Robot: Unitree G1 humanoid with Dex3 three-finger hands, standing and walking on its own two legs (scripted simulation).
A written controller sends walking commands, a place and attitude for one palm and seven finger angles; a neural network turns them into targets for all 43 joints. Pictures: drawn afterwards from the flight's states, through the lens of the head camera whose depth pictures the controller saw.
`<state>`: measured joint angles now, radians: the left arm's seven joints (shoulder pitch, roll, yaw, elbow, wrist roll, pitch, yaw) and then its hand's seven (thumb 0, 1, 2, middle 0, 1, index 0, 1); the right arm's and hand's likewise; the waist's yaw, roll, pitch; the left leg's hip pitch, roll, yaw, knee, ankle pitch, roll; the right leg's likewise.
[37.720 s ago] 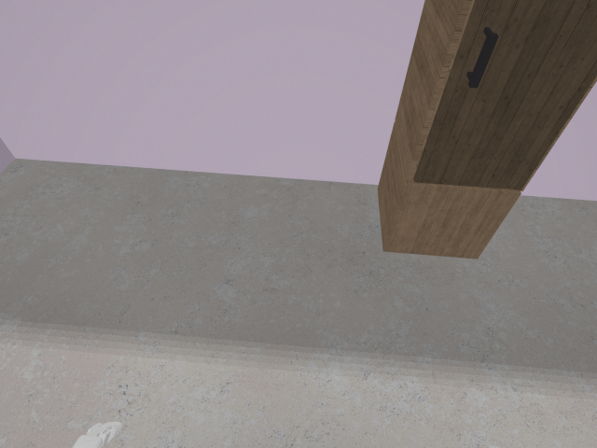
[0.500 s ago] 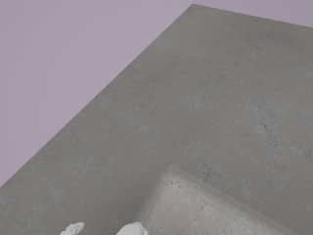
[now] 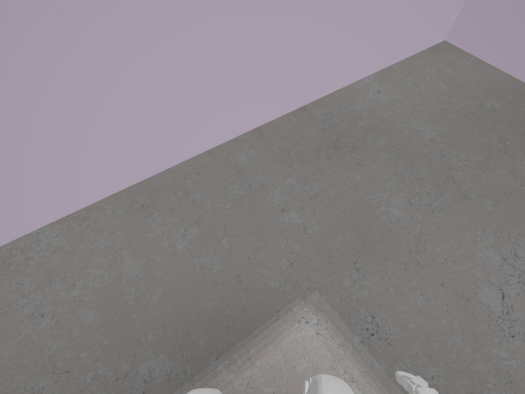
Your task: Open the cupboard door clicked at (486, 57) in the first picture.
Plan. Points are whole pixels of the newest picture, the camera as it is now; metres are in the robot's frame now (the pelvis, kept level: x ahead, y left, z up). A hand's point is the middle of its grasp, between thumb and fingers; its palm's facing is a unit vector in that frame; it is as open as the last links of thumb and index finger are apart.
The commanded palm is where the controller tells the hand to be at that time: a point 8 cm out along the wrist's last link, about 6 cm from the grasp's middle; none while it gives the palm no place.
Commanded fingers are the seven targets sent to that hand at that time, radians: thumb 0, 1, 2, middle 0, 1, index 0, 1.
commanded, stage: turn to face it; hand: left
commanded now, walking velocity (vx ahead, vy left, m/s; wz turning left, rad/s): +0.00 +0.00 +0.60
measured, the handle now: out of the picture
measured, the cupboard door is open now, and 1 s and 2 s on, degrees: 43 43 43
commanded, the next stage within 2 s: none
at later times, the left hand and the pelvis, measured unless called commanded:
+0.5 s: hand out of the picture +0.04 +0.15 -0.15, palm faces +0.29 -0.92 -0.25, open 7.3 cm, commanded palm none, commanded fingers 0.00 0.90 0.90 -0.20 -0.30 -0.20 -0.30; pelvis +0.02 -0.05 +0.01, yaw +18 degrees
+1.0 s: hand out of the picture +0.02 +0.19 -0.15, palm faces +0.55 -0.78 -0.29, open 7.4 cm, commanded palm none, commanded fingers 0.00 0.90 0.90 -0.20 -0.30 -0.20 -0.30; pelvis +0.04 -0.05 +0.00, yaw +34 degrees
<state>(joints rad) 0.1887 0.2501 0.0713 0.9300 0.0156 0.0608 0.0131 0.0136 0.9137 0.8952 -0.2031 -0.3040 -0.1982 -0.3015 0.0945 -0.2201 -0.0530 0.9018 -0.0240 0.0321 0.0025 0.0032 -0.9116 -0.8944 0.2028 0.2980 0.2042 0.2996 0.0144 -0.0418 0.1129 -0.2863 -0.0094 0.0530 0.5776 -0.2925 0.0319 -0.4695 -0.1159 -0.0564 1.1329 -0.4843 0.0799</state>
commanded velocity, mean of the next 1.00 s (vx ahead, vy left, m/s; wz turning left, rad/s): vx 0.00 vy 0.00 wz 0.60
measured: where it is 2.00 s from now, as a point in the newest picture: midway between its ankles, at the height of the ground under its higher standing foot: outside the picture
